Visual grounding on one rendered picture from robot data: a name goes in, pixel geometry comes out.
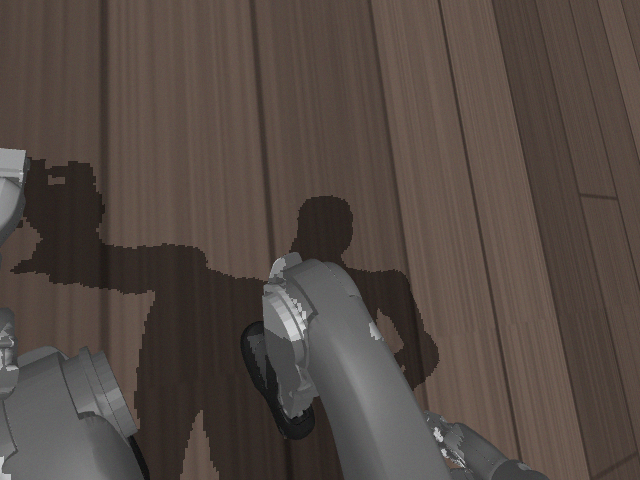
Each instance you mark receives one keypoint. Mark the left robot foot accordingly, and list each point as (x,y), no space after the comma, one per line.
(139,457)

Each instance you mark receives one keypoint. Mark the right robot hand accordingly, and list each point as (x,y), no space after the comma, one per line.
(466,448)

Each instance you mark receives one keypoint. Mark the right robot arm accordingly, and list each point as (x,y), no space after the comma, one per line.
(517,470)

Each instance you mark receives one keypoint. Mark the left robot arm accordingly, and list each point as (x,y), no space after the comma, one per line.
(9,369)

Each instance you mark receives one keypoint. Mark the left robot hand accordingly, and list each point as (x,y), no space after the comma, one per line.
(14,165)

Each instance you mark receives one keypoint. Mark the right robot foot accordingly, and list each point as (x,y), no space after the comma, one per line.
(255,356)

